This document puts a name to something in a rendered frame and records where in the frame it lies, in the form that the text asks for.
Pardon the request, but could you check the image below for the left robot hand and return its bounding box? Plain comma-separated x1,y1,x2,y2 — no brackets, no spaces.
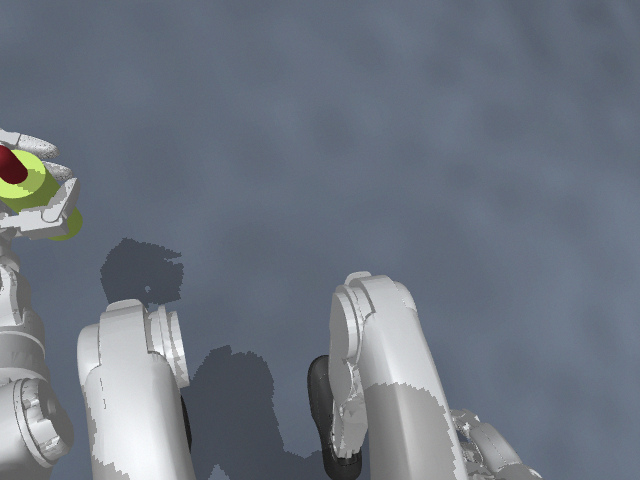
0,128,80,250

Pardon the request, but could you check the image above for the left robot arm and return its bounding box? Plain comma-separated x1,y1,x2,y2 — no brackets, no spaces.
0,245,74,480

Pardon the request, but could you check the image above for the right robot hand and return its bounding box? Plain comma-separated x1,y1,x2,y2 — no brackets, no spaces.
450,408,523,480

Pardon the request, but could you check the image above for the bottle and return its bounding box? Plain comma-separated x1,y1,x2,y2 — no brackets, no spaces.
0,145,83,241

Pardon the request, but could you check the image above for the right robot foot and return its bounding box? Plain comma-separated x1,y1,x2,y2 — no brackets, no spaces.
307,355,362,480

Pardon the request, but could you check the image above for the right robot arm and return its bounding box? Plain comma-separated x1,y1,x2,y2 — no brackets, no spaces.
495,464,545,480

